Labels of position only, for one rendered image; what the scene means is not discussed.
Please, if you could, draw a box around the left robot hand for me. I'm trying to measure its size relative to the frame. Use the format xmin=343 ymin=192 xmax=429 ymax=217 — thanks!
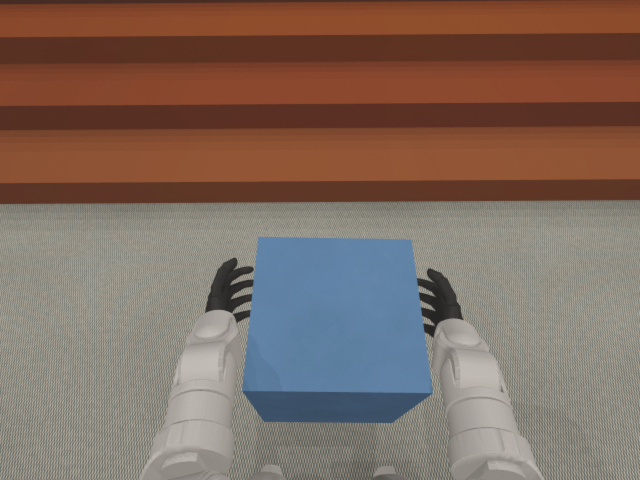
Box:
xmin=205 ymin=258 xmax=254 ymax=322

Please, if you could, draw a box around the left robot forearm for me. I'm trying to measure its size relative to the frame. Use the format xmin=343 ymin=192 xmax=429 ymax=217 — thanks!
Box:
xmin=139 ymin=310 xmax=243 ymax=480

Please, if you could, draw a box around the left robot shin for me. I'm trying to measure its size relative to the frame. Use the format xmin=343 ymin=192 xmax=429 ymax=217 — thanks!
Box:
xmin=262 ymin=465 xmax=284 ymax=477

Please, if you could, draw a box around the carton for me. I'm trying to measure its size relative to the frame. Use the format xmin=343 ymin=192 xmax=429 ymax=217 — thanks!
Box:
xmin=242 ymin=237 xmax=433 ymax=423

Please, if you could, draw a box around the right robot hand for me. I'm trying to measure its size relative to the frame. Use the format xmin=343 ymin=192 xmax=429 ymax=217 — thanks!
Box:
xmin=417 ymin=268 xmax=463 ymax=338

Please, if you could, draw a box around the right robot forearm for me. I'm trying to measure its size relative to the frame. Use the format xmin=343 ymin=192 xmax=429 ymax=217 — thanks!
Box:
xmin=432 ymin=319 xmax=545 ymax=480

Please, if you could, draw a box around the right robot shin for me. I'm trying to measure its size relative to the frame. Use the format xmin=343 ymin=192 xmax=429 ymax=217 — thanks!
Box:
xmin=373 ymin=466 xmax=396 ymax=477

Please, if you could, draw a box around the robot shin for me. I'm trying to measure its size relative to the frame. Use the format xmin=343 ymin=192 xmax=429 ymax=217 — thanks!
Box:
xmin=262 ymin=465 xmax=284 ymax=477
xmin=373 ymin=466 xmax=396 ymax=477

